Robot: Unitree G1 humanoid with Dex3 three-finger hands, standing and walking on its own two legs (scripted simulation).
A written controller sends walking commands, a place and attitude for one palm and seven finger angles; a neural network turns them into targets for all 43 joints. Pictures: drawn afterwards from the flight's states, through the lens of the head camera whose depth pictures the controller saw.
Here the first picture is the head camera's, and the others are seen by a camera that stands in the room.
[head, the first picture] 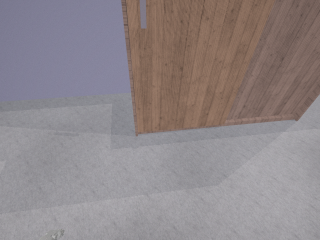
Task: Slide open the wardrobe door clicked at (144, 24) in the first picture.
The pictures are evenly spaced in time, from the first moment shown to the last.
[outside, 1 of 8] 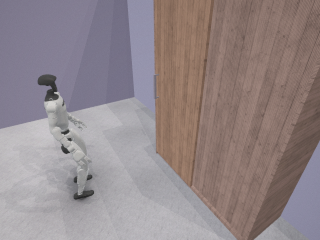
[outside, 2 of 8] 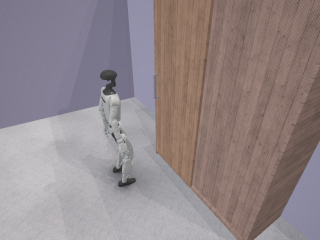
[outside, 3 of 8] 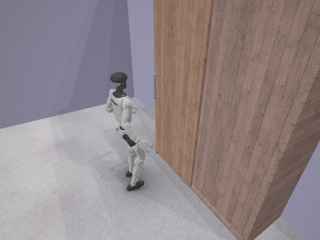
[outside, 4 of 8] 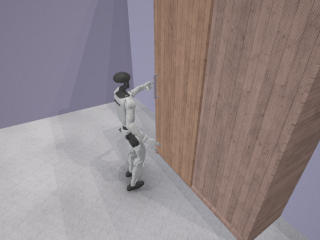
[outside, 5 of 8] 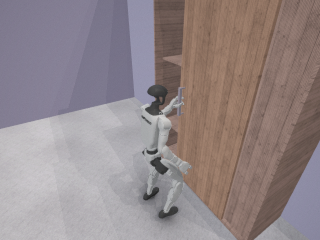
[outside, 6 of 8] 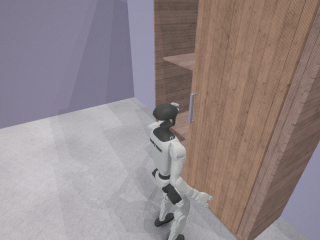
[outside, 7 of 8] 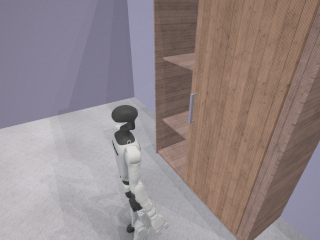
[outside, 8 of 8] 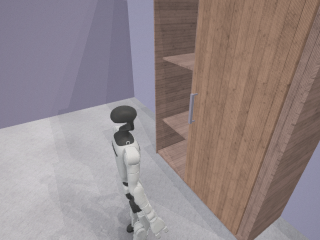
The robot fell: no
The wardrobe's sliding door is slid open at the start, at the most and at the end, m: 0.00 0.62 0.61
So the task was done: yes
